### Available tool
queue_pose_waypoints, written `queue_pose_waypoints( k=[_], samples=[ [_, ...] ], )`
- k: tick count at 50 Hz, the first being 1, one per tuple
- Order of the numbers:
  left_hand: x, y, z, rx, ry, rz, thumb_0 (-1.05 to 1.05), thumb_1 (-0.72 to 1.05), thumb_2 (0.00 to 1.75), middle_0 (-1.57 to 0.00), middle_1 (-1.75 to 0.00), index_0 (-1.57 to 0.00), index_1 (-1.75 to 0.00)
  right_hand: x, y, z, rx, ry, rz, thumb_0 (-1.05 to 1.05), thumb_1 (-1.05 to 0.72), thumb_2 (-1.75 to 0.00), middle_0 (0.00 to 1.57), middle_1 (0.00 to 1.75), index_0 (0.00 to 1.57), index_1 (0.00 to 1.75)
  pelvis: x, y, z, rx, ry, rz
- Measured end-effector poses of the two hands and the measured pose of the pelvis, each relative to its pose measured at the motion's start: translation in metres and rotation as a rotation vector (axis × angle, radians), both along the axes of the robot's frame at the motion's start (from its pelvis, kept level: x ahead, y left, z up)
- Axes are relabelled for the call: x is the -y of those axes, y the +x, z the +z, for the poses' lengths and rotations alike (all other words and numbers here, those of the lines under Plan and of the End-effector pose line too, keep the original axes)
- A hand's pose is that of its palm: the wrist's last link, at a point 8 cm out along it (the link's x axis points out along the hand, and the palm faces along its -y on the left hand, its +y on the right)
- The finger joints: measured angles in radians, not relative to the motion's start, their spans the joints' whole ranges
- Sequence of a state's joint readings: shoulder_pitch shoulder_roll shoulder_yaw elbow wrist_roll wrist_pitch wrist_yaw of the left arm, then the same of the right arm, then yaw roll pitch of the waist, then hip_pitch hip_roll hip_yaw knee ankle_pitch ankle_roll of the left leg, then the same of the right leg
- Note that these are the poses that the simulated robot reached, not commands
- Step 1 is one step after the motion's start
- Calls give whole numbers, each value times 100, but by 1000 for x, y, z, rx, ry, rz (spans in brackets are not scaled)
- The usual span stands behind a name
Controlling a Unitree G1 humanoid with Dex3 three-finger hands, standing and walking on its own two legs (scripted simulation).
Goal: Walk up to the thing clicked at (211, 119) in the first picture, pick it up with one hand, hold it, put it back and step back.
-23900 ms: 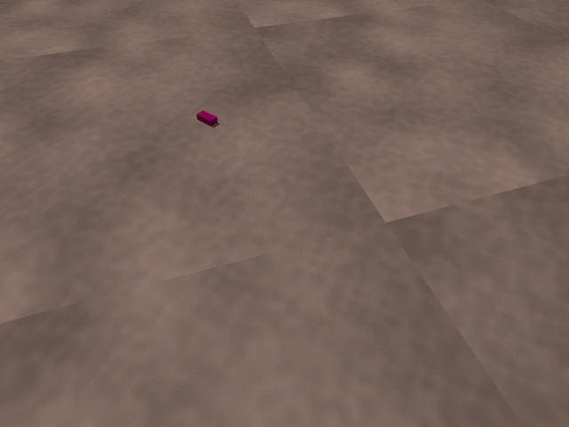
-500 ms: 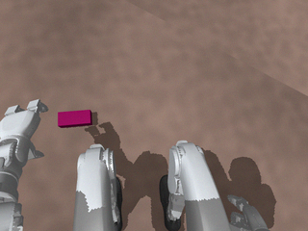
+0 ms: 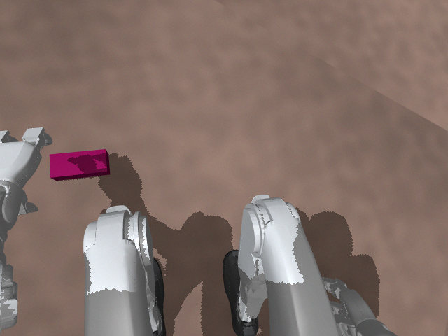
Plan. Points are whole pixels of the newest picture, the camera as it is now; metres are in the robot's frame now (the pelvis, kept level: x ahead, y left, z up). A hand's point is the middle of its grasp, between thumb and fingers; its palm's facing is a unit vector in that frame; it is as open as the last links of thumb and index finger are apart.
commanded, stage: rise first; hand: left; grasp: from above
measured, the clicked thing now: (81, 164) +0.45 +0.29 -0.33
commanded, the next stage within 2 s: none
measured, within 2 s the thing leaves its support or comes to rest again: neither
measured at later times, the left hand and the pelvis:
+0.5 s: hand (37, 172) +0.40 +0.33 -0.20, palm faces -0.45 -0.09 -0.89, open 13.3 cm; pelvis +0.01 +0.00 -0.02, yaw -2 degrees
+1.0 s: hand (44, 170) +0.41 +0.32 -0.21, palm faces -0.45 -0.10 -0.89, open 13.5 cm; pelvis +0.00 +0.00 -0.03, yaw -3 degrees
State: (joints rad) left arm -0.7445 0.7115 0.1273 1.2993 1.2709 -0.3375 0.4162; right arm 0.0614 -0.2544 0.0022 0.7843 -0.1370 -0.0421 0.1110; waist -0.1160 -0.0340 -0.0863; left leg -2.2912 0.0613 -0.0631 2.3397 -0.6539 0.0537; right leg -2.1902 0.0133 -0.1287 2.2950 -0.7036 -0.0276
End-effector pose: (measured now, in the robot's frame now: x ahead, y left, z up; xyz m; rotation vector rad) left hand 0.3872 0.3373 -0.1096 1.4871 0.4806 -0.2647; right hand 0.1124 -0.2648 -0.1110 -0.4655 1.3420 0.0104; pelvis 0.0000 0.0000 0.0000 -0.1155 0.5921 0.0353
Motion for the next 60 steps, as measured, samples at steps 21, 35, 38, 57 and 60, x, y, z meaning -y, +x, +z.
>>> queue_pose_waypoints(
  k=[21,35,38,57,60],
  samples=[
    [5,19,-26,-1,-1,35,0,-37,87,-23,-86,-23,-85,9,-22,-9,-66,-20,-17,0,-91,-91,20,30,21,30,3,5,-15,4,-6,-21],
    [8,24,-36,6,-6,30,0,-38,88,-21,-88,-22,-87,12,-28,-10,-71,-31,-12,0,-91,-90,20,30,20,30,3,4,-21,17,-12,-27],
    [9,25,-37,3,-5,26,0,-39,89,-21,-89,-21,-88,11,-29,-10,-68,-29,-8,0,-91,-90,20,30,20,30,3,4,-22,21,-12,-27],
    [11,29,-49,4,-12,22,0,-41,91,-20,-89,-19,-89,7,-40,-9,-72,-30,-3,0,-91,-90,20,30,21,30,1,2,-28,39,-25,-33],
    [10,30,-50,9,-14,25,0,-41,91,-20,-89,-19,-89,7,-42,-8,-75,-31,-1,0,-91,-90,20,30,21,30,1,2,-29,39,-28,-33]
  ],
)
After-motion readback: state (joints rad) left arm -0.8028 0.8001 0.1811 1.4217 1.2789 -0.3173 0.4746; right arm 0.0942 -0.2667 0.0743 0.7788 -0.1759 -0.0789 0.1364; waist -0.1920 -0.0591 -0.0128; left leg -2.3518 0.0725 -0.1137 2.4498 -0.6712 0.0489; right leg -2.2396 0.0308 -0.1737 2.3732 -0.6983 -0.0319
